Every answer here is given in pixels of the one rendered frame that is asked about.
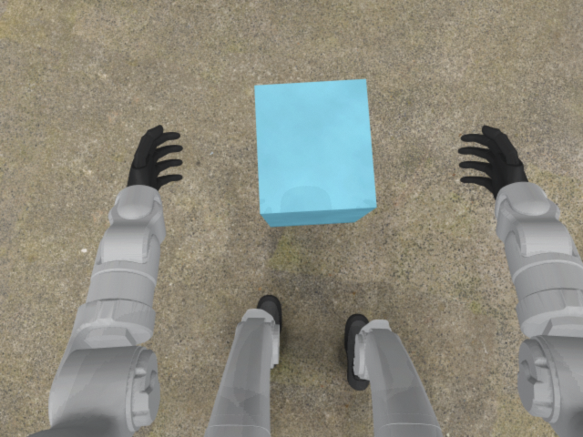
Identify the robot right thigh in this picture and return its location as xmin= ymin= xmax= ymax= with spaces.
xmin=355 ymin=329 xmax=444 ymax=437

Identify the robot left forearm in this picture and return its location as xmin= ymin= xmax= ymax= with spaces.
xmin=48 ymin=185 xmax=166 ymax=426

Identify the robot left upper arm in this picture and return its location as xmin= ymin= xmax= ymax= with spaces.
xmin=27 ymin=345 xmax=160 ymax=437

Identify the carton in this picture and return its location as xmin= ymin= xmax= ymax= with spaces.
xmin=254 ymin=79 xmax=377 ymax=227

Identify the left robot foot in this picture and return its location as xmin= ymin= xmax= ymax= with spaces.
xmin=257 ymin=295 xmax=281 ymax=368

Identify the robot right hand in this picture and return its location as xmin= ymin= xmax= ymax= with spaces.
xmin=458 ymin=126 xmax=528 ymax=200

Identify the robot left hand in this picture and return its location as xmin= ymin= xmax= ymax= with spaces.
xmin=127 ymin=125 xmax=183 ymax=191

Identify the robot right upper arm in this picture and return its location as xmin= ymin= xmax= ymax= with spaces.
xmin=517 ymin=335 xmax=583 ymax=437

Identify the robot right forearm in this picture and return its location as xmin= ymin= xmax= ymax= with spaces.
xmin=495 ymin=182 xmax=583 ymax=338

